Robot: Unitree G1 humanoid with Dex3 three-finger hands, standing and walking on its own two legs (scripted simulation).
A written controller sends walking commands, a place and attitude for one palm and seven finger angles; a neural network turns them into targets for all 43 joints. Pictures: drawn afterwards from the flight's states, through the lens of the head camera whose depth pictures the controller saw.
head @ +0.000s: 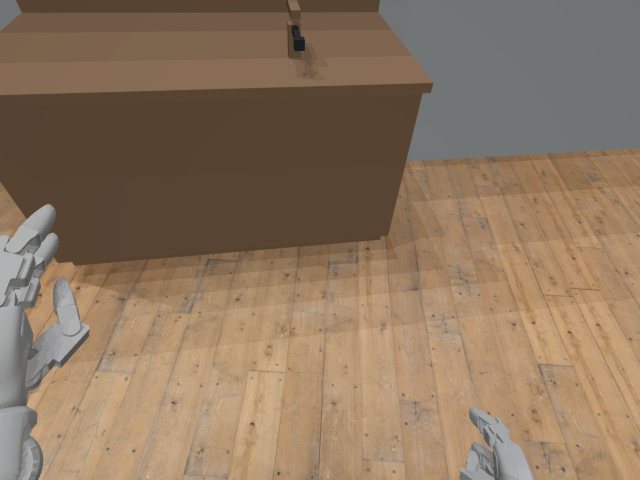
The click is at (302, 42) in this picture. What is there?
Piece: tap's lever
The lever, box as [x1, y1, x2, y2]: [294, 37, 304, 50]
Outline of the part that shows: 294,37 294,50 304,50 303,37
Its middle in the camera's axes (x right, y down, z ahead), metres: -0.06 -0.53 +1.04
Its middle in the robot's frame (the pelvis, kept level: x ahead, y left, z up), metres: +1.14 +0.14 +0.08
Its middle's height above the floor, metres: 0.85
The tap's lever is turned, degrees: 0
